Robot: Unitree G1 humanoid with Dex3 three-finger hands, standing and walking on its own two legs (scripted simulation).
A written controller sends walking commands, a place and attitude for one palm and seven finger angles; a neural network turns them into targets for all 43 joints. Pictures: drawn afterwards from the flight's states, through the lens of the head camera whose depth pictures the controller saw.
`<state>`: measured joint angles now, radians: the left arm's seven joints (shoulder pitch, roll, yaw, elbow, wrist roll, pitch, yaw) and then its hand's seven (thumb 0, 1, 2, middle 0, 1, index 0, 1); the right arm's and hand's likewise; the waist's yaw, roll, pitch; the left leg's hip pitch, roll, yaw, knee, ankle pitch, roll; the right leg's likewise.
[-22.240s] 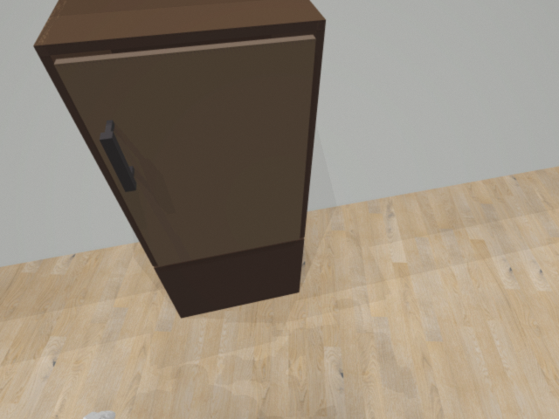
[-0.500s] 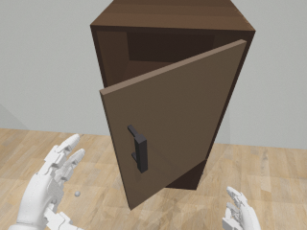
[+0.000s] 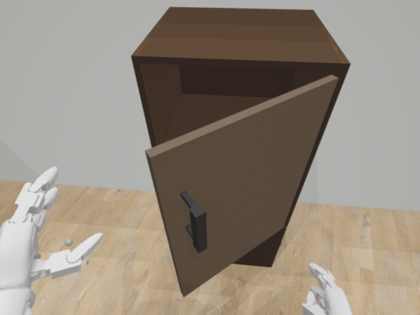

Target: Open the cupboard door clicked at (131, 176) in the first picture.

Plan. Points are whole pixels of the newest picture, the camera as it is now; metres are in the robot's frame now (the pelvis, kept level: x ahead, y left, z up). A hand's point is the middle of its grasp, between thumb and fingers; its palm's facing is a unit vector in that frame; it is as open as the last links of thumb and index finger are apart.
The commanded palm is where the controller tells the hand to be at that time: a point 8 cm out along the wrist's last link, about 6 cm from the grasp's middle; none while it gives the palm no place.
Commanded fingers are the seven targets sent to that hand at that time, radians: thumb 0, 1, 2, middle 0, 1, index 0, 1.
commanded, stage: draw the hand back to the body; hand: left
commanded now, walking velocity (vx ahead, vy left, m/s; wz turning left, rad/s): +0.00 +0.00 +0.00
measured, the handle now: (193, 222) +0.27 +0.07 +0.06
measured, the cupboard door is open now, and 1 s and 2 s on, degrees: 39 39 39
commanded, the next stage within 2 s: step back with the hand held close in 0.60 s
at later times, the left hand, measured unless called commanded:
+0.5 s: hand (62, 218) +0.20 +0.24 +0.16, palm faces +0.42 -0.82 -0.39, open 7.5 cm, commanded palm +0.15 +0.29 +0.18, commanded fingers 0.00 0.90 0.90 -0.20 -0.30 -0.20 -0.30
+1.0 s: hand (66, 220) +0.20 +0.24 +0.16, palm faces +0.33 -0.81 -0.49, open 7.4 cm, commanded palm +0.14 +0.28 +0.18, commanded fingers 0.00 0.90 0.90 -0.20 -0.30 -0.20 -0.30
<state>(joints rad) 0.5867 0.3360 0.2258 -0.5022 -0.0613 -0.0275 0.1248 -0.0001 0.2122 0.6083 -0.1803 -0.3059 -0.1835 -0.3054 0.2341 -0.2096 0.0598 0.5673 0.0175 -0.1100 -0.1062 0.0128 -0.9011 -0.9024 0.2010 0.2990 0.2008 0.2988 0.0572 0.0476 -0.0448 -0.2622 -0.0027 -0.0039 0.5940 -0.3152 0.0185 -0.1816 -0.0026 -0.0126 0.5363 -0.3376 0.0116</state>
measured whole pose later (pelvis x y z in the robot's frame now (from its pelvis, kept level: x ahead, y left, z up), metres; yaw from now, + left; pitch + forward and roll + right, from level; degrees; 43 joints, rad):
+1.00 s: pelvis -0.01 -0.01 +0.01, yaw -2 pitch +0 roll -1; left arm 0.54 0.39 0.36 -0.43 -0.06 -0.10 0.11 0.02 0.89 0.90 -0.21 -0.31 -0.21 -0.31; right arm 0.16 -0.24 -0.01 0.55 0.02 0.02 -0.08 0.01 -0.90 -0.90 0.20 0.30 0.20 0.30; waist 0.01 0.06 0.00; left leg -0.23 0.02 0.03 0.45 -0.22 0.00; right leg -0.17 0.02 0.02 0.41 -0.24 0.00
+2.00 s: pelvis -0.23 +0.00 -0.01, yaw -3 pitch +4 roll +0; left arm 0.56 0.47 0.46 -0.62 -0.07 -0.20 0.15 0.02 0.89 0.90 -0.21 -0.31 -0.21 -0.31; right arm 0.17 -0.14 0.04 0.59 -0.01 -0.12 -0.03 0.01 -0.90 -0.90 0.20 0.30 0.20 0.30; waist 0.00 -0.06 -0.03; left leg -0.55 0.03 0.07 0.43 -0.04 0.00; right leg -0.06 0.03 -0.02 0.41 -0.44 -0.05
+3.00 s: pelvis -0.30 +0.01 +0.01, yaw -1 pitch -2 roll -1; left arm 0.32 0.19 0.03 1.01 0.01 0.03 0.03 -0.03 1.01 0.90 -0.21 -0.30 -0.21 -0.30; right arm 0.20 -0.15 0.01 1.02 -0.02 0.02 -0.03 -0.01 -0.94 -0.90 0.20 0.30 0.20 0.30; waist 0.01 -0.03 0.04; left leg -0.28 0.02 -0.01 0.49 -0.19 -0.01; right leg -0.16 0.02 -0.06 0.47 -0.28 -0.03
